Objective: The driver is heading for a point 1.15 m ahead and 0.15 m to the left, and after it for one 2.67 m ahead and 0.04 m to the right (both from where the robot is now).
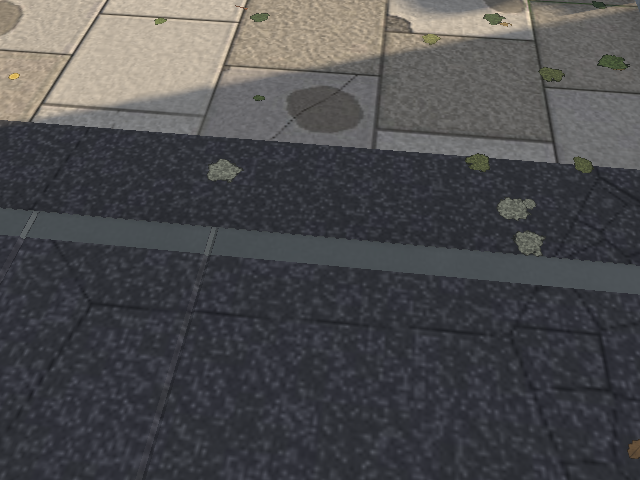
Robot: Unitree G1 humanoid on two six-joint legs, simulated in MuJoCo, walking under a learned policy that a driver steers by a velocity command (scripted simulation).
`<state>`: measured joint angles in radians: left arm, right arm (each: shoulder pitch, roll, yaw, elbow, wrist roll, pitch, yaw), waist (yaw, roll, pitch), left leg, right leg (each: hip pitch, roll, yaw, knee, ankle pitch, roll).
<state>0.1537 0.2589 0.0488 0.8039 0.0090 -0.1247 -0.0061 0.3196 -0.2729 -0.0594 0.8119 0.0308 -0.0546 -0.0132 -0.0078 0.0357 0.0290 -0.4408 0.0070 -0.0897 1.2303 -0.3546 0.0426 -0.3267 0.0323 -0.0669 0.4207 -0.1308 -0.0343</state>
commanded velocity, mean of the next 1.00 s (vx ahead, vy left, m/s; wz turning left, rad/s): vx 0.50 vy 0.00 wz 0.23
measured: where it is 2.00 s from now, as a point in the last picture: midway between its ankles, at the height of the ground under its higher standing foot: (298, 227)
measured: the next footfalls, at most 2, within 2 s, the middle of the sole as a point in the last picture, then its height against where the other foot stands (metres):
left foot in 0.38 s outside the picture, level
right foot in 0.98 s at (300, 348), level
